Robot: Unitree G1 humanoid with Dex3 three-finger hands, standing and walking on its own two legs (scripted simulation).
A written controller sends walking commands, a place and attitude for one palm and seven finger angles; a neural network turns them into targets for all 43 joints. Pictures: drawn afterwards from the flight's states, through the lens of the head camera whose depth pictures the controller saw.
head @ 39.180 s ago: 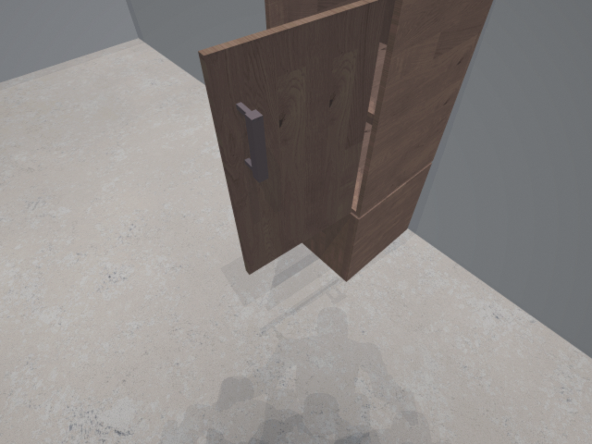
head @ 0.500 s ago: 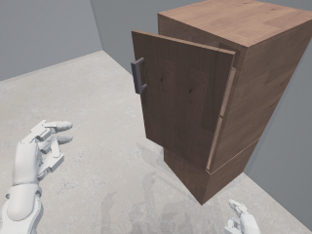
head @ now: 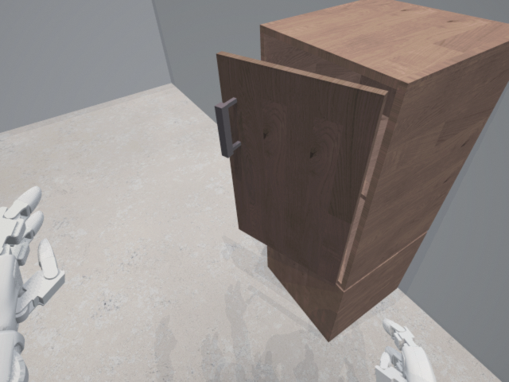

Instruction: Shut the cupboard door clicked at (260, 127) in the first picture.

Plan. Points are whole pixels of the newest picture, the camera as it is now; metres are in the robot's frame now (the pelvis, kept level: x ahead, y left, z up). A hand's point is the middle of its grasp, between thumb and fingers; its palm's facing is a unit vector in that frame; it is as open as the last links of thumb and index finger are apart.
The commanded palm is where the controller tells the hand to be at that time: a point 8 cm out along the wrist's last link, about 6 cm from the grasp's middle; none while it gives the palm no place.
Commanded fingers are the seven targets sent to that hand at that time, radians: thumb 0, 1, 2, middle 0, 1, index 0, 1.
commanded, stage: draw the hand back to the body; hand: left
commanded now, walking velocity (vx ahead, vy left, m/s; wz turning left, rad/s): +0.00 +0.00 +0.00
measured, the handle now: (230, 127) +0.64 +0.14 +0.08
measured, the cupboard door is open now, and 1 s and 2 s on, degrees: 20 20 20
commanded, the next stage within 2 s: step back with the hand held close in 0.04 s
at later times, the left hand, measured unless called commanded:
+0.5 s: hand (44, 276) +0.19 +0.28 +0.16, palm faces +0.37 -0.78 -0.50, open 7.4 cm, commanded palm +0.13 +0.32 +0.17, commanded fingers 0.00 0.90 0.90 -0.20 -0.30 -0.20 -0.30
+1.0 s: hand out of the picture +0.07 +0.29 +0.17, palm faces +0.52 -0.75 -0.40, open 7.4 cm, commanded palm +0.01 +0.32 +0.17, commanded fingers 0.00 0.90 0.90 -0.20 -0.30 -0.20 -0.30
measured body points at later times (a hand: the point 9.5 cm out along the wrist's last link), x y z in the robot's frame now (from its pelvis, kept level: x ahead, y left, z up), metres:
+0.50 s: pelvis -0.02 +0.02 -0.01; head -0.02 +0.00 +0.44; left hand +0.16 +0.32 +0.19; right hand +0.15 -0.23 -0.09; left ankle +0.01 +0.12 -0.74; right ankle -0.04 -0.12 -0.74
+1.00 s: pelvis -0.12 +0.02 -0.02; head -0.13 +0.03 +0.43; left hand +0.04 +0.33 +0.19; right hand +0.05 -0.21 -0.10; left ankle +0.00 +0.12 -0.73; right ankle -0.04 -0.11 -0.74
